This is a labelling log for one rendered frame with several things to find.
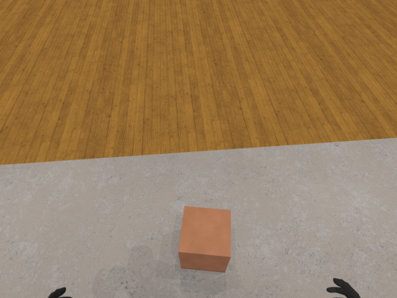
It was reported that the carton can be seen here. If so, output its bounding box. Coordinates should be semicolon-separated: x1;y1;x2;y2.
178;206;231;273

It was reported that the robot right hand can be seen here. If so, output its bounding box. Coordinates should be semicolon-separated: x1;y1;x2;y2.
326;278;361;298

